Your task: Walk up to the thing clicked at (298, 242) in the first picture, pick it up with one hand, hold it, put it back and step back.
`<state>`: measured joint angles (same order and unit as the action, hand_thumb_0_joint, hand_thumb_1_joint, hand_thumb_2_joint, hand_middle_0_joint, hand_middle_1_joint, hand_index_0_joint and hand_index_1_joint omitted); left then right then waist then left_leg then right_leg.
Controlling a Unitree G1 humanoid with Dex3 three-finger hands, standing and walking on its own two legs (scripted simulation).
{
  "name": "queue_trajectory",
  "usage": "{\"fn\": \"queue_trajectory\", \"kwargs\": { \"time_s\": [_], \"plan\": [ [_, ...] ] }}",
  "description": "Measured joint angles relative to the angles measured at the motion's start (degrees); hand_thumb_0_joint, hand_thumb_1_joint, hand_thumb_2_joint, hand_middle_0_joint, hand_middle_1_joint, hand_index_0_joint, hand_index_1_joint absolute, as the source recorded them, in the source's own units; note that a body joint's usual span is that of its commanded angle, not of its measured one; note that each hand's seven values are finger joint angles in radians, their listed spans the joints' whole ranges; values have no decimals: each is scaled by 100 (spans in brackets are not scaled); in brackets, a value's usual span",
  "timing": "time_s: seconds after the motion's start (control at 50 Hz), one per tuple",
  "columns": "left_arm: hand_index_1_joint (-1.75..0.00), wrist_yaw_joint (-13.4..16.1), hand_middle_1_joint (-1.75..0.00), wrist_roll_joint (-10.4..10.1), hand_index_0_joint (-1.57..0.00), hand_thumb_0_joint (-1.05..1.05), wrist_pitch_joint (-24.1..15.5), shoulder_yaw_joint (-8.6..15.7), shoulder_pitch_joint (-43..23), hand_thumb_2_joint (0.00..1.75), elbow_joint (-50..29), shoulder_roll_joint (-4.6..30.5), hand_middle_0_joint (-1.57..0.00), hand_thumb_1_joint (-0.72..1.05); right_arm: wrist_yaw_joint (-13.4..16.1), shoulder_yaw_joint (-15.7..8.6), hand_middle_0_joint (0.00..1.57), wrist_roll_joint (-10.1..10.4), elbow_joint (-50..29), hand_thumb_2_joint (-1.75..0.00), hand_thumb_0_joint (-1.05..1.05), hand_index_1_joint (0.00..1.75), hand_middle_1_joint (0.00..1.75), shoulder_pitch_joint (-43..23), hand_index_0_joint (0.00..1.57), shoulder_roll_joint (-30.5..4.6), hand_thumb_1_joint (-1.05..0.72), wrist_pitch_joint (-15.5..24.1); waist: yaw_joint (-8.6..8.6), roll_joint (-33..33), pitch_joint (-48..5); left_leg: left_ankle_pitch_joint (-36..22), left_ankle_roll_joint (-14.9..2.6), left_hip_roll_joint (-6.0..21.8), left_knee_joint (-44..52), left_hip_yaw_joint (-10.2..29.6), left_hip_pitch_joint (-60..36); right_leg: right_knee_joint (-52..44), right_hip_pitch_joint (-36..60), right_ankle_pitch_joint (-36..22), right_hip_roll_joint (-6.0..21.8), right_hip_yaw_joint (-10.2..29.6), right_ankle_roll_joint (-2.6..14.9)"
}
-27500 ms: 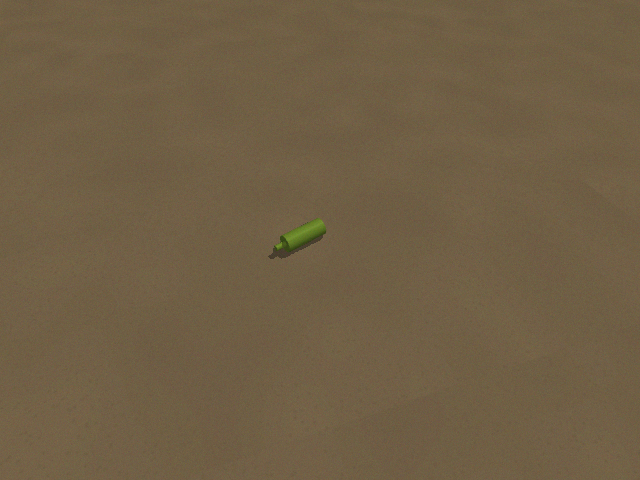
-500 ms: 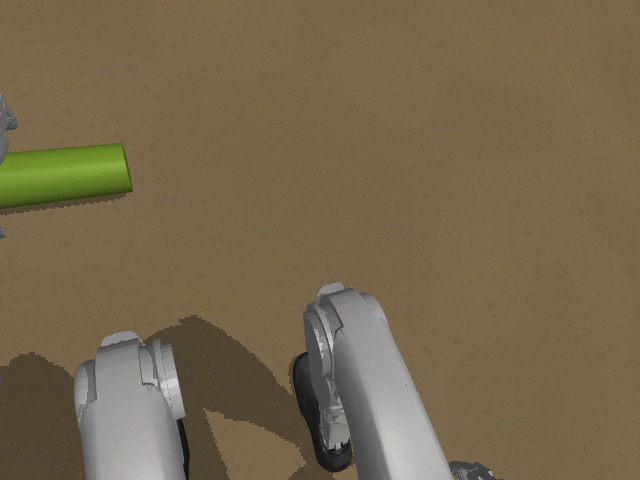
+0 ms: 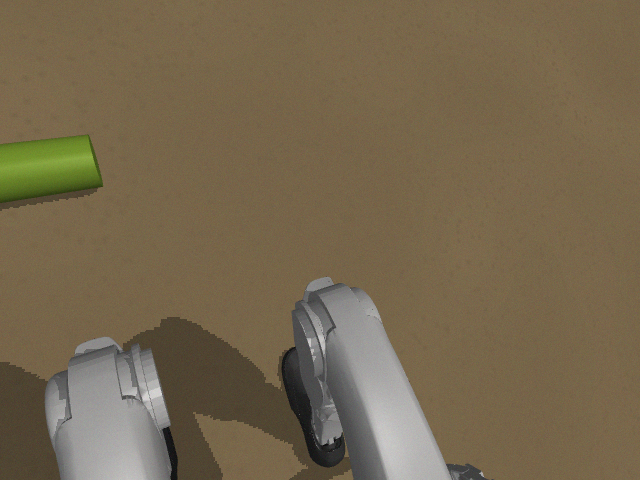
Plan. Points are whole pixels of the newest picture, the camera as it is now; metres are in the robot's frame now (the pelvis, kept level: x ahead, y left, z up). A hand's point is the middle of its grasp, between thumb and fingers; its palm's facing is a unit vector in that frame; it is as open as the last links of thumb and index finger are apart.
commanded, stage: rise first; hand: left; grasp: from above
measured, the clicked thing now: (1, 173) +0.57 +0.29 -0.30
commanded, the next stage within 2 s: approach in 1.32 s
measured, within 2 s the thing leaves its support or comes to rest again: neither
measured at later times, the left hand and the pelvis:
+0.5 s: hand out of the picture +0.53 +0.31 -0.17, palm faces -0.45 -0.06 -0.89, open 14.0 cm; pelvis +0.00 +0.00 -0.01, yaw -1 degrees
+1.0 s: hand out of the picture +0.53 +0.30 -0.17, palm faces -0.45 -0.07 -0.89, open 14.0 cm; pelvis -0.01 +0.00 -0.01, yaw -1 degrees
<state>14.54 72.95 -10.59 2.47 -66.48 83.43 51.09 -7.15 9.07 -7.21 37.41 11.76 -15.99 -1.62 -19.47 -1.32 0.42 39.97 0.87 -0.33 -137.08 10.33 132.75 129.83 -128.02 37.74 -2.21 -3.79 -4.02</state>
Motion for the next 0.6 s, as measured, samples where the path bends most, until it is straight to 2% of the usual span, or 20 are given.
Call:
{"fn": "queue_trajectory", "kwargs": {
  "time_s": [0.34,0.6],
  "plan": [
    [-103,-89,-105,45,-9,0,-4,-144,-227,97,91,172,-7,-50,7,175,21,-2,-104,-90,0,30,30,-45,20,4,-92,-48,-94,-51,78,-65,-54,-22,-155,29,179,92,-113,-55,-10,-26,8],
    [-103,-146,-105,43,-9,0,19,-118,-293,98,72,329,-8,-51,23,282,21,-10,-202,-90,0,30,30,1,20,-42,-92,-83,-184,-55,162,-93,-70,-41,-195,51,246,104,-143,-70,-1,-50,19]
  ]
}}
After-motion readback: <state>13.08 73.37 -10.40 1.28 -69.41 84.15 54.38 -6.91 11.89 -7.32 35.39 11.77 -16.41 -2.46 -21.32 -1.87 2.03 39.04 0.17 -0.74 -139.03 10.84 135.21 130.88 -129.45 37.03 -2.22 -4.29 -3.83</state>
